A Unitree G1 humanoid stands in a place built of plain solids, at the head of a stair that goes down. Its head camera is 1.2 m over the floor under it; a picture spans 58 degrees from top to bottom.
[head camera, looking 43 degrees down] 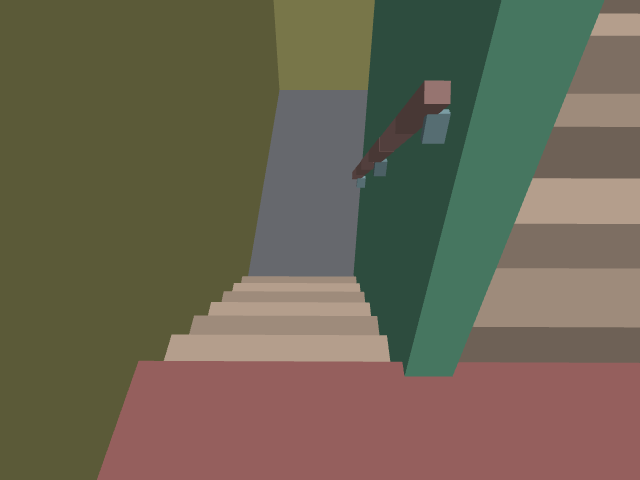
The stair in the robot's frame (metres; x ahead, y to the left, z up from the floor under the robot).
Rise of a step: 0.19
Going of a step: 0.23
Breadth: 0.82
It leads straight ahead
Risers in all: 7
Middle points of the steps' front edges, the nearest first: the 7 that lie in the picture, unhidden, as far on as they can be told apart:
0.73 0.16 0.00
0.96 0.16 -0.19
1.19 0.15 -0.37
1.42 0.15 -0.56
1.65 0.15 -0.75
1.88 0.15 -0.94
2.11 0.15 -1.12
